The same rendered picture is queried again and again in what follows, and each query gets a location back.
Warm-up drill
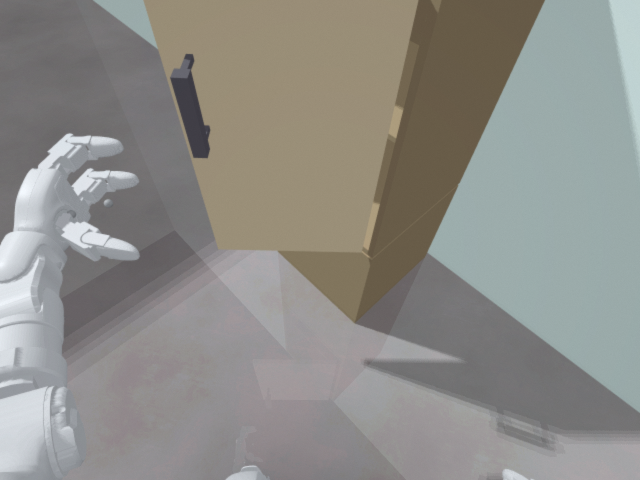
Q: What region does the robot left hand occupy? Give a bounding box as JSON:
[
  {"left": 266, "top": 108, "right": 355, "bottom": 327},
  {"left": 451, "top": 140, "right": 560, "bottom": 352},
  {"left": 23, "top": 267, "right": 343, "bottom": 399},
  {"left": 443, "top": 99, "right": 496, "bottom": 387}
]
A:
[{"left": 13, "top": 133, "right": 140, "bottom": 261}]

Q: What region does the handle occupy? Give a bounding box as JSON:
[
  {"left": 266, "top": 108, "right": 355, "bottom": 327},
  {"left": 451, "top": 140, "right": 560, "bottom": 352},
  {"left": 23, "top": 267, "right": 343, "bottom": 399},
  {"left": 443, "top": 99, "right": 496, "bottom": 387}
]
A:
[{"left": 170, "top": 54, "right": 210, "bottom": 158}]

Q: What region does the robot left shin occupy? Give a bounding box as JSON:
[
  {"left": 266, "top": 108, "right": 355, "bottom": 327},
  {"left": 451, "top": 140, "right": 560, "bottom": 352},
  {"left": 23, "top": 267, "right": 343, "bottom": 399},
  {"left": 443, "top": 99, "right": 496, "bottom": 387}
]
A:
[{"left": 241, "top": 466, "right": 262, "bottom": 474}]

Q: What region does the left robot upper arm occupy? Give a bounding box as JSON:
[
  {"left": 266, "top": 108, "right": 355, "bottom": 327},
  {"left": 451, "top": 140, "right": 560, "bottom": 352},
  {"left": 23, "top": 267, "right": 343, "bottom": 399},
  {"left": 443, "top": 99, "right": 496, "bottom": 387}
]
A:
[{"left": 0, "top": 386, "right": 87, "bottom": 480}]

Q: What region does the left robot forearm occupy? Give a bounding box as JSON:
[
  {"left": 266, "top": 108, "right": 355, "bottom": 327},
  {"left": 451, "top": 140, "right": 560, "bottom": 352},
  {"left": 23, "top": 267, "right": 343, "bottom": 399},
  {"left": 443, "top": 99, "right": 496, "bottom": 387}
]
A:
[{"left": 0, "top": 231, "right": 67, "bottom": 399}]

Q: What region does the cupboard door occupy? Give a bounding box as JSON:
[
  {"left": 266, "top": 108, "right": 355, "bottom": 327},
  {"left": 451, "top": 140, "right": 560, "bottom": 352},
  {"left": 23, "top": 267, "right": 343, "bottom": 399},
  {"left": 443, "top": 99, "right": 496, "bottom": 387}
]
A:
[{"left": 143, "top": 0, "right": 418, "bottom": 253}]

